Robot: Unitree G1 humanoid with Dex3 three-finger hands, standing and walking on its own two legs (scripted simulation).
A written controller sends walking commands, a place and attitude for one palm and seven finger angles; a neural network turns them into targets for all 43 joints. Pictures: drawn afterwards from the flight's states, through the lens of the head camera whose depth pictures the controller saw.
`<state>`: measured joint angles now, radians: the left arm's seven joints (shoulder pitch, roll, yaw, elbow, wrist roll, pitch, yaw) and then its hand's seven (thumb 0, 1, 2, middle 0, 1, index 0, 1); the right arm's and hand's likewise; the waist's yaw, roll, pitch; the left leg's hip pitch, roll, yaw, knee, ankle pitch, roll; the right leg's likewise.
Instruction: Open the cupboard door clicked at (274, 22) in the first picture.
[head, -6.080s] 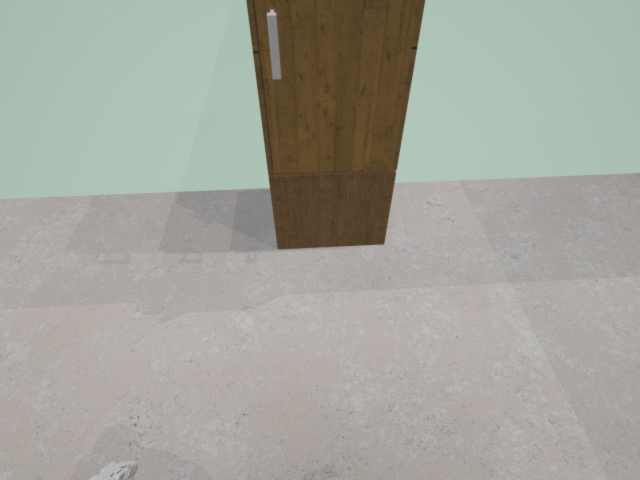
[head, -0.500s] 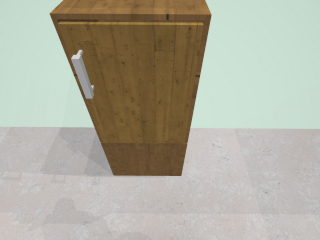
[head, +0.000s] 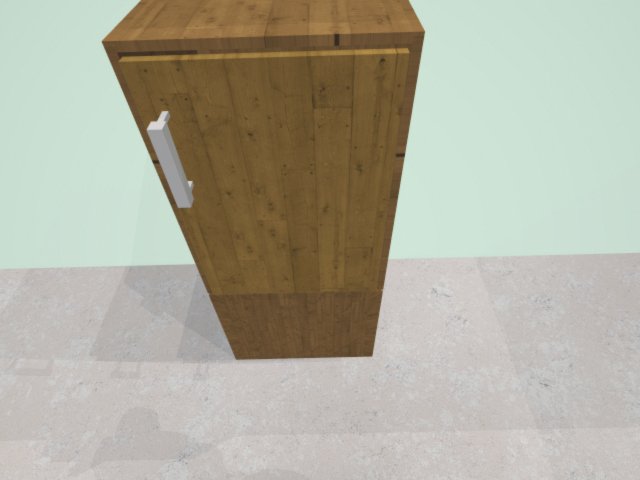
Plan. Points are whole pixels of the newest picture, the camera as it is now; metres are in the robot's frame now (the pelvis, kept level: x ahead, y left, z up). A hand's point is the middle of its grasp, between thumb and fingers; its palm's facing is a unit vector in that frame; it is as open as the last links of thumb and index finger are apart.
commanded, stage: shuffle to correct the standing spot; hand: left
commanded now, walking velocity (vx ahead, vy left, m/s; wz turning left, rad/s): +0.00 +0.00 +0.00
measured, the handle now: (175, 160) +0.58 +0.28 +0.09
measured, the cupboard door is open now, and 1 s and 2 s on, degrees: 0 0 0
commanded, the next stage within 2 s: come to a stop and stand still in 0.16 s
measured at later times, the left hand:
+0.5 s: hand out of the picture +0.03 +0.19 -0.18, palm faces +0.07 -0.98 -0.20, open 7.4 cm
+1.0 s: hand out of the picture +0.06 +0.18 -0.17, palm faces +0.05 -0.97 -0.22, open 7.3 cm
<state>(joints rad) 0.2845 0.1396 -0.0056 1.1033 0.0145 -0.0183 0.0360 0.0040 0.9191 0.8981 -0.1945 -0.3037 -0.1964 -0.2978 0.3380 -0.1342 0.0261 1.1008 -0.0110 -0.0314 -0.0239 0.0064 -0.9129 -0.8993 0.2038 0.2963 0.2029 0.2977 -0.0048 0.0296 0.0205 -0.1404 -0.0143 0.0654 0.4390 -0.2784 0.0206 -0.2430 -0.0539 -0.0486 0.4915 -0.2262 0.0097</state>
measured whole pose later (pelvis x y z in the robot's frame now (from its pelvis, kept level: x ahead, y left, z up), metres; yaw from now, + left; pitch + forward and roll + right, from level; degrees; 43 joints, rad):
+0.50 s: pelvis +0.04 +0.02 -0.01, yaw +1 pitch -1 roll +1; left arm 0.28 0.15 0.02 1.09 0.02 0.00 0.04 0.00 0.91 0.90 -0.20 -0.30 -0.20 -0.30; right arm 0.31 -0.14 0.01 1.08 -0.01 -0.03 -0.04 0.00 -0.91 -0.90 0.20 0.30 0.20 0.30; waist 0.01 -0.01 0.05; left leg -0.13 -0.03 0.07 0.52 -0.38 0.04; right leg -0.24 -0.06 -0.05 0.59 -0.32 0.01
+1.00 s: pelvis +0.03 +0.00 +0.00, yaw +1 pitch -2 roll +1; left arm 0.23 0.16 0.01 1.08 0.02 -0.01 0.04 0.00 0.93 0.90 -0.20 -0.30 -0.20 -0.30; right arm 0.27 -0.15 0.01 1.13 -0.01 -0.03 -0.04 0.01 -0.91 -0.90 0.20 0.30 0.20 0.30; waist 0.00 0.00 0.04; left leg -0.08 -0.01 0.05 0.44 -0.33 0.01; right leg -0.19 -0.04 -0.07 0.51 -0.29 -0.01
